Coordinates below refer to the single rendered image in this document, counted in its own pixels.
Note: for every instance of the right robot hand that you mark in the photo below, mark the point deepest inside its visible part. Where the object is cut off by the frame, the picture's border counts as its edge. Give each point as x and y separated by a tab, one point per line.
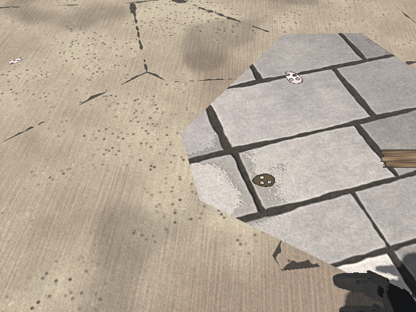
378	288

